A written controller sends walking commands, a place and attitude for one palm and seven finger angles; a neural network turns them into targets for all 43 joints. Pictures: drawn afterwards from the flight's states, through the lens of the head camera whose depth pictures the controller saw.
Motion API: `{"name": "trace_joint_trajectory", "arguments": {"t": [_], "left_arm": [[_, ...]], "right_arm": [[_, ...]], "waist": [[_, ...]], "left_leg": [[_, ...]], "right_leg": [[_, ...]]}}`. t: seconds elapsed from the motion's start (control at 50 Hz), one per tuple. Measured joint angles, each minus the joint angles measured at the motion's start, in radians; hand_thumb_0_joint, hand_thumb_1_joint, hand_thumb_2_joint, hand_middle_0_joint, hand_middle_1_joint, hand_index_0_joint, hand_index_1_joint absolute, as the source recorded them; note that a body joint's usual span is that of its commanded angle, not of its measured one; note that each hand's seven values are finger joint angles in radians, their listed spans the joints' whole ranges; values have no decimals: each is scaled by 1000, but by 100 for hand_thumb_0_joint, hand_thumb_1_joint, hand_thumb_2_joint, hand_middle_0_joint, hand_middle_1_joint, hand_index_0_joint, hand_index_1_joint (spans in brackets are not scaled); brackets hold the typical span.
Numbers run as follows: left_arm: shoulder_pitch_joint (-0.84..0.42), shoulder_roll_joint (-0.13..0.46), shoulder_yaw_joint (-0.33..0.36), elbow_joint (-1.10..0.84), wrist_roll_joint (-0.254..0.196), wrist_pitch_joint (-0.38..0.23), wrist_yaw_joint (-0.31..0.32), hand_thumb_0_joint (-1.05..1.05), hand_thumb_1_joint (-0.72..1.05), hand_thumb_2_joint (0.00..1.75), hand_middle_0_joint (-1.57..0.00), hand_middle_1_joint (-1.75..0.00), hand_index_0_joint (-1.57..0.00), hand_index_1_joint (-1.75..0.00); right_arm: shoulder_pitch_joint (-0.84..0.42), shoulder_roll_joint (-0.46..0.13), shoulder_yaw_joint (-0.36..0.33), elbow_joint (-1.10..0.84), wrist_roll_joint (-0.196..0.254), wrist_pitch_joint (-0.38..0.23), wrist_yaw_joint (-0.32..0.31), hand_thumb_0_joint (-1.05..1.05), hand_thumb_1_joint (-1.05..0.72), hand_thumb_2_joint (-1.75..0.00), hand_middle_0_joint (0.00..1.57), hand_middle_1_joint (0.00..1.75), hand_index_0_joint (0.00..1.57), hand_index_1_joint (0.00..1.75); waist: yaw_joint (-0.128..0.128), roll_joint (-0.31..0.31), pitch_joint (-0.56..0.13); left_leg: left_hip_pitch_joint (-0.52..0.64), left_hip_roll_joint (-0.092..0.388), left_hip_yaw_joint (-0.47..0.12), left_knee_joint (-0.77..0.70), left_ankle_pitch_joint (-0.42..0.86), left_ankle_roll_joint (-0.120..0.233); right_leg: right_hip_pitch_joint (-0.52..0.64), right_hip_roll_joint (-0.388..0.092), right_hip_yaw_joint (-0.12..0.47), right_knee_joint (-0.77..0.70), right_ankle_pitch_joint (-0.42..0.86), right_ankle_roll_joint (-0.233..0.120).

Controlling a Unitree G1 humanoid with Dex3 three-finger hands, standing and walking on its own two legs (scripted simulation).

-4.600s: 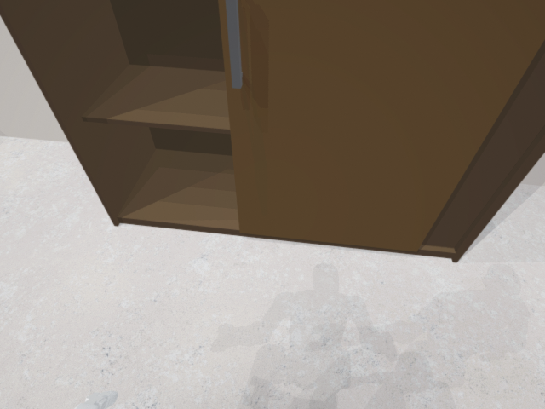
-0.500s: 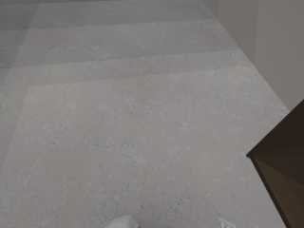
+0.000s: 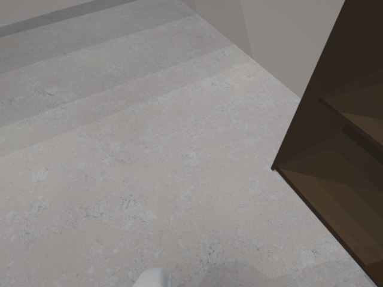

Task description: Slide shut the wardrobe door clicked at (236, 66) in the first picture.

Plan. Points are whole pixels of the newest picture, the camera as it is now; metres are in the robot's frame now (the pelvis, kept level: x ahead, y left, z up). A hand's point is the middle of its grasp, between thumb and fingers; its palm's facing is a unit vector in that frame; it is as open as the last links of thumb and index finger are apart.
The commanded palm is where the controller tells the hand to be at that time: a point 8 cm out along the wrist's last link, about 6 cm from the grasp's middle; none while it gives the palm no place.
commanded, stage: turn to face it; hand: right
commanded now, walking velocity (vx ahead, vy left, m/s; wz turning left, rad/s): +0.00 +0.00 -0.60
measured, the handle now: out of the picture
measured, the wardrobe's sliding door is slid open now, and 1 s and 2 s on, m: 0.59 0.59 0.59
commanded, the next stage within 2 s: take the last steps up to it in 1.50 s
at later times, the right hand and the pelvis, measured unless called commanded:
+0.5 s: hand out of the picture +0.02 -0.13 -0.13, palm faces +0.31 +0.91 -0.28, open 7.4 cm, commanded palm none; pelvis -0.01 +0.08 +0.01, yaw -18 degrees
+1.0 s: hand out of the picture -0.13 -0.18 -0.17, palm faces +0.62 +0.75 -0.25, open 7.4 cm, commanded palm none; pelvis -0.05 +0.04 +0.01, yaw -36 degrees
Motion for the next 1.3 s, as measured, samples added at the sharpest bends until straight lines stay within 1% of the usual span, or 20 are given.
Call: {"name": "trace_joint_trajectory", "arguments": {"t": [0.06, 0.14, 0.24, 0.28, 0.3, 0.32, 0.36, 0.44, 0.5, 0.66, 0.74, 0.8, 0.82, 0.88, 0.92, 0.98, 1.06, 1.18, 1.26, 1.3], "left_arm": [[6, 1, -5, 2, -4, 0, 2, 1, 91, 89, -20, -30, -20, -30], [9, 2, -4, 3, -5, 4, -2, 1, 91, 89, -20, -30, -20, -30], [-2, 18, 6, 0, -2, 22, -10, 1, 90, 89, -20, -30, -20, -30], [-8, 30, 12, -2, -3, 31, -13, 1, 90, 89, -20, -30, -20, -30], [-7, 36, 16, -4, -5, 36, -15, 1, 90, 89, -20, -30, -20, -30], [-10, 47, 22, -6, -9, 41, -16, 1, 90, 89, -20, -30, -20, -30], [-16, 68, 37, -2, -8, 55, -17, 1, 91, 89, -20, -30, -20, -30], [-28, 93, 51, 3, 0, 70, -30, 1, 91, 89, -20, -30, -20, -30], [-34, 99, 51, -1, -2, 67, -35, 1, 91, 89, -20, -30, -20, -30], [-69, 93, 36, 10, -8, 82, -36, 1, 91, 89, -20, -30, -20, -30], [-99, 78, 21, -6, -14, 69, -36, 1, 91, 89, -20, -30, -20, -30], [-110, 68, 10, -28, -13, 46, -38, 1, 91, 89, -20, -30, -20, -30], [-116, 59, 8, -33, -12, 36, -38, 1, 91, 89, -20, -30, -20, -30], [-114, 40, -7, -43, -12, 16, -31, 1, 91, 89, -20, -30, -20, -30], [-101, 34, -11, -43, -10, 15, -22, 1, 91, 89, -20, -30, -20, -30], [-83, 31, -16, -32, -10, 18, -15, 1, 91, 89, -20, -30, -20, -30], [-55, 23, -17, -21, -10, 18, -13, 1, 91, 89, -20, -30, -20, -30], [-10, 18, -8, -8, -5, 24, -12, 1, 90, 89, -20, -30, -20, -30], [13, 28, 1, 2, -2, 34, -10, 1, 90, 89, -20, -30, -20, -30], [25, 35, 6, 7, -5, 38, -10, 1, 90, 89, -20, -30, -20, -30]], "right_arm": [[8, -10, -1, -8, 5, -6, 2, 1, -91, -90, 20, 30, 20, 30], [4, -11, 3, -18, 10, -5, -2, 1, -91, -90, 20, 30, 20, 30], [-26, 11, 18, -43, 18, -8, -4, 1, -91, -90, 20, 30, 20, 30], [-35, 25, 27, -59, 22, -18, -2, 1, -91, -90, 20, 30, 20, 30], [-34, 30, 32, -69, 22, -27, 0, 1, -91, -90, 20, 30, 20, 30], [-34, 41, 36, -75, 17, -37, -1, 1, -91, -90, 20, 30, 20, 30], [-27, 64, 53, -84, 9, -44, -2, 1, -91, -90, 20, 30, 20, 30], [12, 89, 66, -83, 5, -44, -6, 1, -91, -90, 20, 30, 20, 30], [31, 91, 71, -75, 4, -47, -7, 1, -90, -90, 20, 30, 20, 30], [73, 68, 68, -56, -5, -51, -5, 1, -91, -90, 21, 30, 21, 30], [92, 35, 54, -38, -8, -41, -3, 1, -91, -90, 21, 30, 21, 30], [111, 4, 39, -27, -1, -29, 1, 1, -90, -90, 21, 30, 20, 30], [109, -10, 33, -20, 3, -20, 2, 1, -90, -90, 21, 30, 20, 30], [94, -32, 22, -6, 3, 15, -2, 1, -91, -90, 20, 30, 20, 30], [76, -34, 19, -6, 5, 19, 2, 1, -91, -90, 20, 30, 20, 30], [47, -29, 19, -25, 6, 6, 9, 1, -91, -90, 20, 30, 20, 30], [10, -21, 23, -51, 8, -4, 7, 1, -91, -90, 20, 30, 20, 30], [-49, 1, 32, -76, 13, -5, 0, 1, -91, -90, 20, 30, 20, 30], [-75, 23, 44, -95, 19, -14, -3, 1, -91, -90, 20, 30, 20, 30], [-77, 34, 51, -105, 22, -25, -3, 1, -91, -90, 20, 30, 20, 30]], "waist": [[-5, -13, -2], [-1, -28, -8], [17, -54, -9], [20, -67, -11], [19, -69, -16], [17, -83, -16], [17, -103, -16], [11, -92, -29], [14, -74, -22], [-19, -41, 8], [-42, -22, 18], [-47, -6, 9], [-50, 12, 13], [-50, 21, 12], [-41, 9, 6], [-33, -2, 1], [-19, -9, -6], [17, -24, -11], [36, -48, -9], [38, -57, -14]], "left_leg": [[-8, -4, -43, -1, 39, -17], [28, -8, -72, -96, 25, -31], [115, -32, -73, -312, -12, -26], [170, -47, -64, -439, 33, -19], [207, -49, -57, -524, 79, -14], [221, -54, -40, -559, 136, 22], [226, -47, -4, -537, 120, 67], [270, -14, 41, -591, 119, 81], [295, 5, 77, -631, 139, 86], [305, 47, 185, -630, 134, 80], [284, 77, 228, -581, 112, 60], [248, 112, 255, -489, 70, 33], [217, 121, 221, -416, 5, 15], [110, 69, 80, -163, -112, -6], [60, 43, 29, -65, -65, -11], [20, 28, -26, -22, 16, -20], [17, 15, -69, -64, 52, -32], [74, -20, -91, -216, 7, -31], [147, -57, -88, -380, 6, -16], [208, -71, -80, -514, 82, -8]], "right_leg": [[24, 17, 26, -75, 45, -3], [39, 34, 66, -116, 74, 6], [23, 47, 127, -97, 81, 31], [3, 54, 155, -69, 77, 47], [-12, 62, 167, -46, 71, 57], [-32, 61, 179, -3, 39, 59], [-93, 68, 174, 178, -115, 66], [-183, 53, 113, 516, -113, 83], [-186, 24, 93, 577, -76, 104], [-91, -17, 48, 376, -128, 119], [-15, -13, 3, 201, -145, 100], [64, 2, -20, 16, -24, 66], [56, 17, -21, 29, -26, 39], [53, 29, -3, 41, -65, -9], [65, 35, 23, 1, -44, -13], [86, 53, 55, -65, 1, -22], [100, 76, 93, -117, 38, -28], [89, 103, 156, -121, 54, -20], [67, 115, 196, -92, 50, -2], [48, 124, 214, -63, 39, 12]]}}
